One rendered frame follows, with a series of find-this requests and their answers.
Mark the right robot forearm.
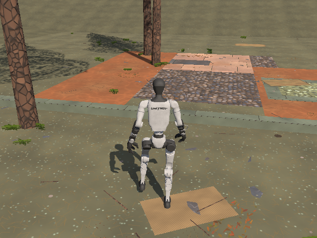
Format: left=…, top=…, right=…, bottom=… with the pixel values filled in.
left=178, top=119, right=185, bottom=135

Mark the right robot hand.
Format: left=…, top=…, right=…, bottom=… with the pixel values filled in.
left=175, top=133, right=186, bottom=142

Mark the left robot hand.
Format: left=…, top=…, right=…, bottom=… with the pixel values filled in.
left=127, top=141, right=139, bottom=154

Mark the right robot foot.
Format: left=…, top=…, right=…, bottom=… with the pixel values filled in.
left=164, top=196, right=171, bottom=209

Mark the robot right upper arm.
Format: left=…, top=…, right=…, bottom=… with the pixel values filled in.
left=169, top=100, right=183, bottom=126

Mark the left robot forearm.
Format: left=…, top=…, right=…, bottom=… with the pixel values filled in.
left=128, top=120, right=140, bottom=143

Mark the robot left upper arm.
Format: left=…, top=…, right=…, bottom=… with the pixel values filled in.
left=135, top=100, right=149, bottom=128

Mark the humanoid robot torso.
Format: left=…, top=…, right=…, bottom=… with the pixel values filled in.
left=147, top=98, right=170, bottom=149

